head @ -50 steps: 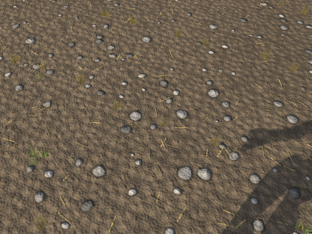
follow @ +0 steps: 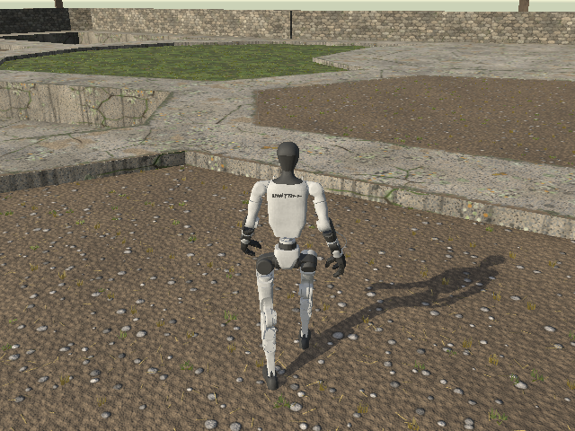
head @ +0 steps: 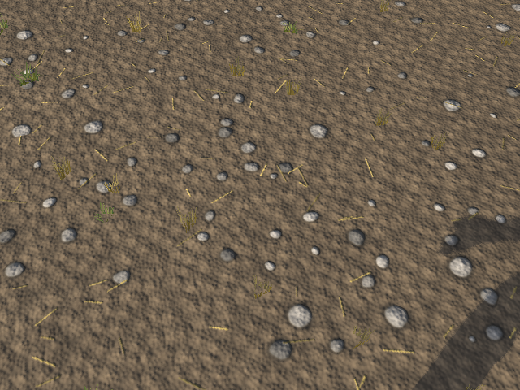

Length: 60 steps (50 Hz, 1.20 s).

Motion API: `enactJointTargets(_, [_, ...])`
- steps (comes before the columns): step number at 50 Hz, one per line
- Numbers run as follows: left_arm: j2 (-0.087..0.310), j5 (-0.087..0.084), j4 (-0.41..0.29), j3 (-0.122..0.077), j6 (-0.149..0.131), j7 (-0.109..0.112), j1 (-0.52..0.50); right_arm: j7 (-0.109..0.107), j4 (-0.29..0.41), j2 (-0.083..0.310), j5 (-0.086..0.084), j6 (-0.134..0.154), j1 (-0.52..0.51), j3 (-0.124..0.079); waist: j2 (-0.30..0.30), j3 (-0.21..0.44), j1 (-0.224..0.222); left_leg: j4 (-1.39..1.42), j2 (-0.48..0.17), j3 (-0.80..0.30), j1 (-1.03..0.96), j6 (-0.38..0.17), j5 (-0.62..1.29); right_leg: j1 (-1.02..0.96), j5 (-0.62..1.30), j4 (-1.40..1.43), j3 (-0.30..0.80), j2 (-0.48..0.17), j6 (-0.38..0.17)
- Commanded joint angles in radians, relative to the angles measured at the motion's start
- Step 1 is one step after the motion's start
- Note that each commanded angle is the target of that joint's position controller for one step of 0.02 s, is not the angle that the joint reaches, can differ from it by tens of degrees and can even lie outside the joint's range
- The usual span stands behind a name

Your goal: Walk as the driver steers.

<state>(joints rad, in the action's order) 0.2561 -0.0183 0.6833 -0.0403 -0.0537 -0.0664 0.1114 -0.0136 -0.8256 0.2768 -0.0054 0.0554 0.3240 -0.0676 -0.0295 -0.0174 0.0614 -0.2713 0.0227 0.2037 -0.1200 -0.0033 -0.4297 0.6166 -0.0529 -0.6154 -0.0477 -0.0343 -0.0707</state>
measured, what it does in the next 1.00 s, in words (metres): walks ahead, turning right: right foot, then left foot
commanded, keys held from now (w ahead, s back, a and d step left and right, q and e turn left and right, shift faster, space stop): w+e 0.16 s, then e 0.70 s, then w+e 0.14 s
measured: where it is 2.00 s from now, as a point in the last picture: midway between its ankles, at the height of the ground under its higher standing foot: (389, 315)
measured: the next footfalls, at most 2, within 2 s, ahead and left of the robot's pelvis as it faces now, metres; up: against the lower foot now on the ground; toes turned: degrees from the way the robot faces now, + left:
right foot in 0.04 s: +0.20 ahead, -0.09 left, +0.00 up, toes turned -3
left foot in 0.46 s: +0.45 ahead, +0.05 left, +0.00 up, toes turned -23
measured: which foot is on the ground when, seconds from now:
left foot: down 0.00-0.02, up 0.04-0.44, down 0.46-0.90, up 0.92-1.00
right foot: up 0.00-0.02, down 0.04-0.48, up 0.50-0.88, down 0.90-1.00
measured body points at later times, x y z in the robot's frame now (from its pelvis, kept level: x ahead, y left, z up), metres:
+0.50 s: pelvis +0.27 +0.00 +0.00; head +0.30 -0.01 +0.45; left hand +0.45 +0.25 -0.10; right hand +0.39 -0.31 -0.07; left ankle +0.42 +0.07 -0.72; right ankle +0.16 -0.09 -0.71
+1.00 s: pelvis +0.30 -0.04 +0.02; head +0.30 -0.08 +0.46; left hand +0.56 +0.12 -0.06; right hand +0.26 -0.37 -0.10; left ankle +0.41 +0.07 -0.67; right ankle +0.24 -0.12 -0.72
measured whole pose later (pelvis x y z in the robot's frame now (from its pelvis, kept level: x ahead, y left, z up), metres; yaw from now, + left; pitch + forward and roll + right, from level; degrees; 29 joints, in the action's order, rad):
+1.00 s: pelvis +0.30 -0.04 +0.02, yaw -37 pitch +1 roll +2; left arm 0.29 0.00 0.62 -0.06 0.02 0.00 0.29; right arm -0.01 -0.74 0.32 -0.01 0.00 0.12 -0.09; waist 0.04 -0.02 -0.01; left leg -0.93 -0.03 0.01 0.51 0.01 -0.40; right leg 0.30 -0.30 -0.57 0.03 0.00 -0.06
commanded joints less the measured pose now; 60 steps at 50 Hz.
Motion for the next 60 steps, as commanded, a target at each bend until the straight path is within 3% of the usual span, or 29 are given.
enactJointTargets(1, [0.175, -0.002, -0.059, -0.071, -0.006, 0.004, 0.164, -0.023, 0.061, 0.211, -0.007, -0.015, -0.037, -0.049, 0.121, 0.117, -0.155, -0.397, -0.257, -0.015, 0.043, -0.082, 1.259, -0.284, -0.08, 0.036, -0.07, 0.108, -0.079])
enactJointTargets(2, [0.248, -0.003, -0.032, -0.101, 0.003, 0.023, 0.32, -0.027, 0.077, 0.187, 0.0, -0.007, -0.033, -0.037, 0.046, 0.214, -0.231, -0.681, -0.215, -0.014, 0.26, -0.044, 1.0, -0.593, -0.032, 0.071, 0.088, 0.03, -0.134])
enactJointTargets(3, [0.345, -0.006, -0.034, -0.115, -0.001, 0.032, 0.315, -0.007, 0.124, 0.03, 0.034, 0.022, 0.078, 0.011, -0.222, 0.299, -0.11, -1.062, 0.011, -0.083, 0.73, 0.026, -0.033, -0.955, -0.122, 0.125, 0.649, -0.235, -0.326])
enactJointTargets(4, [0.273, -0.003, -0.054, -0.095, -0.01, 0.032, 0.357, 0.015, 0.132, 0.106, 0.005, 0.064, 0.001, 0.006, -0.138, 0.443, -0.182, -1.195, 0.043, -0.316, 0.861, 0.017, -0.16, -1.06, -0.21, 0.261, 0.909, -0.302, -0.382])
enactJointTargets(5, [0.224, 0.006, -0.049, -0.082, -0.015, 0.035, 0.323, 0.027, 0.166, 0.15, -0.033, 0.085, -0.096, -0.006, -0.083, 0.307, -0.198, -1.17, -0.017, -0.339, 0.94, -0.003, -0.073, -0.984, -0.182, 0.286, 0.755, -0.27, -0.32])
enactJointTargets(7, [0.176, 0.002, -0.072, -0.068, -0.017, 0.038, 0.193, 0.019, 0.176, 0.135, -0.003, 0.097, -0.146, -0.001, 0.061, 0.125, -0.112, -0.978, -0.091, -0.312, 0.873, -0.01, 0.045, -0.678, 0.005, 0.303, 0.546, -0.19, -0.258])
enactJointTargets(9, [0.156, 0.02, -0.101, -0.057, -0.016, 0.044, 0.123, 0.016, 0.174, 0.147, 0.014, 0.072, -0.119, -0.013, 0.028, 0.073, -0.052, -0.905, -0.111, -0.306, 0.76, 0.015, 0.069, -0.502, 0.207, 0.343, 0.462, -0.153, -0.257])
enactJointTargets(12, [0.195, 0.018, -0.09, -0.068, -0.013, 0.064, 0.111, 0.002, 0.175, 0.103, 0.027, 0.041, -0.117, 0.0, 0.024, 0.042, -0.03, -0.725, -0.089, -0.255, 0.695, 0.073, 0.117, -0.349, 0.522, 0.329, 0.319, -0.104, -0.235])
enactJointTargets(15, [0.213, 0.0, -0.072, -0.077, 0.018, 0.086, 0.13, 0.003, 0.183, 0.071, 0.026, 0.034, -0.193, 0.015, -0.037, 0.088, -0.063, -0.489, -0.017, -0.224, 0.578, 0.093, 0.362, -0.29, 0.498, 0.273, 0.226, -0.012, -0.152])
enactJointTargets(19, [0.201, -0.006, -0.056, -0.076, 0.052, 0.099, 0.173, 0.016, 0.206, 0.098, 0.009, 0.028, -0.28, 0.005, -0.078, 0.117, -0.098, -0.301, 0.03, -0.266, 0.537, 0.083, 0.444, -0.365, 0.277, 0.193, 0.337, -0.026, -0.099])
enactJointTargets(22, [0.179, -0.001, -0.08, -0.072, 0.058, 0.105, 0.118, 0.019, 0.197, 0.134, 0.014, 0.042, -0.227, -0.018, -0.104, 0.112, -0.047, -0.177, 0.013, -0.295, 0.477, 0.039, 0.448, -0.42, 0.172, 0.073, 0.437, -0.028, -0.064])
enactJointTargets(23, [0.15, 0.002, -0.092, -0.064, 0.055, 0.104, 0.109, 0.015, 0.191, 0.152, 0.025, 0.05, -0.186, -0.025, -0.085, 0.138, -0.027, -0.121, -0.041, -0.308, 0.373, 0.005, 0.574, -0.399, 0.105, -0.021, 0.42, 0.017, -0.028])
enactJointTargets(24, [0.091, 0.02, -0.115, -0.044, 0.049, 0.103, 0.129, 0.003, 0.198, 0.208, 0.043, 0.05, -0.125, -0.035, 0.057, 0.238, -0.023, -0.157, -0.243, -0.472, 0.161, -0.071, 0.887, -0.284, -0.188, -0.263, 0.323, 0.095, 0.024])
enactJointTargets(25, [0.069, 0.009, -0.109, -0.033, 0.047, 0.095, 0.335, 0.002, 0.19, 0.226, 0.061, 0.03, -0.112, -0.036, 0.318, 0.352, -0.117, -0.169, -0.485, -0.79, -0.068, -0.28, 1.057, -0.065, -0.725, -0.491, 0.252, 0.199, 0.076])
enactJointTargets(26, [0.179, 0.002, -0.074, -0.054, 0.056, 0.091, 0.368, 0.002, 0.197, 0.181, 0.025, 0.012, -0.136, -0.035, 0.256, 0.345, -0.108, -0.139, -0.498, -0.857, -0.016, -0.305, 0.781, 0.001, -0.652, -0.618, 0.231, 0.103, 0.112])
enactJointTargets(27, [0.234, -0.005, -0.074, -0.074, 0.074, 0.096, 0.255, -0.004, 0.216, 0.118, 0.021, 0.0, -0.162, -0.018, 0.17, 0.245, -0.063, -0.124, -0.412, -0.709, 0.066, -0.256, 0.621, 0.03, -0.567, -0.671, 0.199, 0.07, 0.136])
enactJointTargets(28, [0.231, -0.005, -0.081, -0.078, 0.094, 0.104, 0.2, -0.006, 0.22, 0.099, 0.026, -0.014, -0.195, -0.008, 0.115, 0.192, -0.062, -0.099, -0.352, -0.61, 0.157, -0.218, 0.494, 0.029, -0.501, -0.674, 0.173, 0.049, 0.146])
enactJointTargets(31, [0.168, -0.003, -0.106, -0.066, 0.121, 0.105, 0.179, -0.018, 0.213, 0.124, 0.036, -0.033, -0.254, -0.012, 0.17, 0.081, -0.083, -0.012, -0.253, -0.414, 0.374, -0.202, 0.398, -0.062, -0.398, -0.598, 0.109, 0.023, 0.154])
enactJointTargets(37, [0.124, 0.006, -0.139, -0.046, 0.108, 0.09, 0.115, -0.022, 0.187, 0.156, 0.022, -0.046, -0.248, -0.032, 0.171, 0.146, -0.052, -0.009, -0.308, -0.302, 0.309, -0.246, 0.488, -0.158, -0.335, -0.329, 0.064, -0.026, 0.137])
enactJointTargets(41, [0.144, 0.005, -0.147, -0.054, 0.112, 0.071, 0.11, -0.011, 0.169, 0.182, 0.007, -0.057, -0.246, -0.043, 0.19, 0.132, -0.052, -0.025, -0.328, -0.261, 0.308, -0.225, 0.426, -0.245, -0.309, -0.165, 0.019, -0.015, 0.101])
enactJointTargets(43, [0.14, 0.007, -0.134, -0.06, 0.112, 0.062, 0.154, -0.009, 0.16, 0.187, -0.01, -0.063, -0.259, -0.045, 0.179, 0.131, -0.087, -0.084, -0.32, -0.224, 0.322, -0.179, 0.388, -0.337, -0.218, 0.007, -0.015, 0.011, 0.062])
enactJointTargets(44, [0.15, 0.007, -0.112, -0.069, 0.113, 0.063, 0.199, -0.008, 0.146, 0.171, -0.017, -0.066, -0.231, -0.044, 0.153, 0.14, -0.095, -0.127, -0.297, -0.192, 0.376, -0.135, 0.247, -0.425, -0.198, 0.075, -0.024, 0.038, 0.03])
enactJointTargets(45, [0.183, 0.007, -0.094, -0.084, 0.113, 0.068, 0.253, -0.003, 0.13, 0.128, -0.015, -0.069, -0.204, -0.036, 0.048, 0.107, -0.107, -0.26, -0.239, -0.123, 0.517, -0.057, 0.047, -0.525, -0.193, 0.18, 0.087, -0.008, -0.023])
enactJointTargets(46, [0.284, 0.001, -0.105, -0.105, 0.111, 0.086, 0.296, 0.009, 0.165, 0.05, 0.025, -0.066, -0.215, -0.012, -0.251, 0.077, -0.09, -0.612, -0.084, -0.017, 0.81, 0.051, -0.213, -0.639, -0.197, 0.262, 0.475, -0.261, -0.149])
enactJointTargets(47, [0.333, 0.03, -0.124, -0.11, 0.081, 0.075, 0.306, 0.005, 0.218, 0.11, 0.014, -0.045, -0.336, -0.032, -0.23, 0.063, -0.16, -0.746, -0.014, -0.218, 0.954, 0.036, -0.202, -0.546, -0.505, 0.395, 0.721, -0.333, -0.28])
enactJointTargets(48, [0.284, 0.039, -0.124, -0.096, 0.054, 0.072, 0.256, 0.008, 0.223, 0.158, -0.011, -0.029, -0.373, -0.048, -0.155, 0.003, -0.14, -0.78, -0.054, -0.277, 0.983, 0.005, -0.086, -0.525, -0.664, 0.45, 0.679, -0.302, -0.24])
enactJointTargets(49, [0.252, 0.028, -0.121, -0.085, 0.037, 0.077, 0.205, 0.009, 0.206, 0.173, -0.016, -0.019, -0.338, -0.058, -0.146, -0.024, -0.099, -0.764, -0.069, -0.281, 0.988, -0.008, 0.022, -0.513, -0.646, 0.45, 0.619, -0.273, -0.193])
enactJointTargets(52, [0.192, 0.019, -0.121, -0.059, 0.026, 0.092, 0.183, 0.015, 0.156, 0.146, 0.011, 0.001, -0.284, -0.058, -0.122, 0.011, -0.07, -0.711, -0.067, -0.265, 0.882, 0.022, 0.219, -0.502, -0.473, 0.44, 0.473, -0.18, -0.134])
enactJointTargets(60, [0.231, -0.003, -0.075, -0.078, 0.016, 0.1, 0.282, 0.041, 0.167, 0.094, -0.008, 0.037, -0.393, -0.029, -0.128, -0.023, -0.126, -0.322, -0.012, -0.26, 0.703, 0.068, 0.338, -0.462, -0.292, 0.403, 0.401, -0.13, -0.136])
